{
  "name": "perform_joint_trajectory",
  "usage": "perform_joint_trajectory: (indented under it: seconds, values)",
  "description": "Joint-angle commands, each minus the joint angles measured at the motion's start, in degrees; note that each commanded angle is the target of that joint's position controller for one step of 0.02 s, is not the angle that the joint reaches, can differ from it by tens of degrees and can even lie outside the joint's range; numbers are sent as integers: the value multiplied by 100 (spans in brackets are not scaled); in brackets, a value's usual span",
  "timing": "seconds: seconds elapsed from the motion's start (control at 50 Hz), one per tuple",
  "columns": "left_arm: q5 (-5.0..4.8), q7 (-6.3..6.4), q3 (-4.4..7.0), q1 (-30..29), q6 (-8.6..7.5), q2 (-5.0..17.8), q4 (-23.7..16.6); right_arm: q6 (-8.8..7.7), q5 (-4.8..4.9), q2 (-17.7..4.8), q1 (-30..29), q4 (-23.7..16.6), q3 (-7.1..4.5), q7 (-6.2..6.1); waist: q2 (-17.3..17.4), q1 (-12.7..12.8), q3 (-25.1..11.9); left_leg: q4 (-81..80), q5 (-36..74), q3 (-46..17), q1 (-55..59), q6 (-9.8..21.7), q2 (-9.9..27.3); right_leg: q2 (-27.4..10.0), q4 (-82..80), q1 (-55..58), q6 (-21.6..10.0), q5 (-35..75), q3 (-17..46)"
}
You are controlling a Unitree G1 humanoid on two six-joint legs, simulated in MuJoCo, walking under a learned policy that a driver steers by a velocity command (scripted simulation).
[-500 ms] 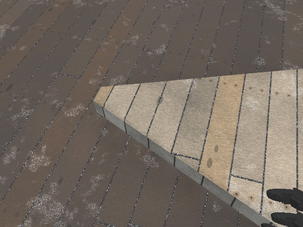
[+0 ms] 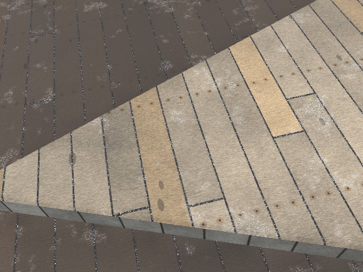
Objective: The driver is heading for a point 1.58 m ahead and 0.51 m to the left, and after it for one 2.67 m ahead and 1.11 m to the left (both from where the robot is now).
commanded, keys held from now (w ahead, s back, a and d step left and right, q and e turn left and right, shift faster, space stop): shift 1.00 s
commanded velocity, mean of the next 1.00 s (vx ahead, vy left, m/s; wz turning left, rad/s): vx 0.00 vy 0.00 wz -0.12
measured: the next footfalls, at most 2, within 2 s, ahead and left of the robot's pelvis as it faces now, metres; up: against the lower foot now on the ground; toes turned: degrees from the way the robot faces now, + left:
left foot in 0.38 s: +0.06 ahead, +0.13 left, +0.00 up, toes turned -4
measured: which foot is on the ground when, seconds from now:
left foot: up 0.00-0.36, down 0.38-1.00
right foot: down 0.00-1.00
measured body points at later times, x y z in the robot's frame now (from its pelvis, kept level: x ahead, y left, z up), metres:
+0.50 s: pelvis +0.02 -0.01 +0.01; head +0.03 -0.01 +0.46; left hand +0.18 +0.23 -0.10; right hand +0.14 -0.29 -0.10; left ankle +0.02 +0.13 -0.73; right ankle +0.01 -0.11 -0.73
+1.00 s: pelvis +0.02 +0.00 +0.01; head +0.03 -0.01 +0.46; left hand +0.13 +0.26 -0.12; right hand +0.10 -0.27 -0.12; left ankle +0.02 +0.13 -0.73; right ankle +0.01 -0.11 -0.73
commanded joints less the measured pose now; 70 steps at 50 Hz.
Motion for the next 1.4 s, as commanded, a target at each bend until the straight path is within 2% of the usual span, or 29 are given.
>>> perform_joint_trajectory:
  seconds: [0.02,0.04,0.06,0.08,0.1,0.14,0.18,0.22,0.3,0.34,0.36,0.38,0.4,0.42,0.44,0.46,0.48,0.52,0.7,1.0,1.2,1.4]
  values:
    - [223,125,433,724,-139,1702,-275,-60,-221,-313,-78,-550,-48,2,-1897,280,-1050,2527,-2587,-569,-2086,-296,-435,-2224,-1476,1619,-1895,2830,2957]
    - [313,104,323,587,-265,1298,-306,-30,-145,-620,-482,-528,-131,-66,-1208,545,-1101,3225,-2313,-1138,-1929,-247,-341,-1915,-1563,1306,-1895,2641,2457]
    - [291,104,238,341,-351,1108,-223,-2,-66,-594,-389,-480,-142,-96,-1116,341,-960,3298,-1807,-1247,-1884,-164,-313,-1561,-1562,1104,-1553,2342,1932]
    - [192,118,199,64,-387,945,-216,26,-96,-563,-201,-309,-157,-153,-889,203,-943,3221,-1399,-1277,-1872,-173,-273,-1264,-1531,1149,-1249,2014,1656]
    - [107,134,127,-118,-400,782,-199,60,-155,-577,-100,-247,-164,-181,-943,139,-903,3272,-1068,-1250,-1805,-238,-296,-1173,-1488,1102,-1159,2354,1491]
    - [148,168,3,-181,-425,547,-149,73,-117,-499,107,-162,-148,-165,-903,15,-1034,3346,-671,-1245,-1344,-319,-366,-1018,-1473,963,-1166,2928,1204]
    - [174,183,-38,-200,-444,460,-79,77,-73,-340,98,-142,-81,-147,-839,29,-1040,2686,-488,-1283,-1151,-348,-328,-927,-1444,1107,-1134,2899,1080]
    - [168,188,-34,-154,-436,497,13,82,-85,-190,-66,-174,4,-124,-862,136,-969,1867,-515,-1294,-820,-334,-302,-920,-1433,1134,-1129,2614,1128]
    - [174,121,-24,-70,-406,593,225,87,-51,-275,-98,-158,29,-98,-922,271,-746,826,-902,-1231,-164,-256,-375,-1012,-1423,900,-1278,2093,1478]
    - [120,98,-79,-194,-413,487,326,59,-55,-211,79,-54,54,-93,-821,113,-676,-112,-402,-1191,304,-175,-431,-901,-1292,777,-1164,1992,1529]
    - [85,95,-114,-184,-428,407,409,23,-103,-164,199,7,84,-84,-679,-16,-662,-917,461,-1190,776,-99,-435,-775,-1236,628,-977,1888,1466]
    - [123,91,-155,3,-480,294,487,-11,-181,-319,241,20,81,-96,-438,35,-788,-1075,1341,-1482,1318,-8,-201,-598,-1200,446,-690,1547,1416]
    - [229,49,-159,207,-553,279,518,-17,-207,-697,246,-8,17,-126,179,288,-925,-728,2415,-1749,1674,180,166,-249,-1012,248,-441,1107,1118]
    - [209,33,-137,249,-582,292,588,-21,-128,-691,96,92,-18,-88,592,370,-957,-537,1650,-1594,1272,393,62,71,-1135,484,-225,748,742]
    - [209,43,-120,-49,-569,453,646,-43,-124,-373,26,30,51,-37,352,127,-830,-640,1047,-1531,1009,358,-93,117,-1031,609,-141,608,691]
    - [173,64,-104,-230,-540,428,648,-64,-165,-255,4,69,94,-29,282,83,-778,-708,862,-1491,929,259,-135,105,-961,609,-182,624,686]
    - [158,87,-123,-290,-490,327,671,-92,-170,-249,-22,99,110,-26,335,91,-685,-724,912,-1468,862,187,-177,83,-942,619,-209,776,711]
    - [174,112,-119,-200,-420,294,771,-154,-158,-222,37,172,131,-33,255,102,-652,-698,895,-1416,839,151,-204,94,-963,672,-211,930,713]
    - [136,170,-89,-72,-403,268,1360,-150,-134,-249,113,492,181,-114,-108,96,-521,-752,737,-1355,841,165,-282,99,-1034,802,-135,1141,690]
    - [109,222,-113,-116,-414,306,2220,-123,-120,-214,259,1177,250,-163,-102,116,-413,-898,608,-1246,858,152,-414,113,-1159,910,-122,1187,623]
    - [102,217,-161,-124,-419,278,2561,-114,-111,-213,405,1520,304,-199,-118,118,-367,-929,518,-1211,829,144,-456,138,-1221,866,-127,1121,578]
    - [97,210,-209,-57,-424,245,2735,-104,-106,-170,570,1767,355,-212,-134,119,-344,-925,471,-1194,794,149,-484,152,-1247,810,-134,1088,548]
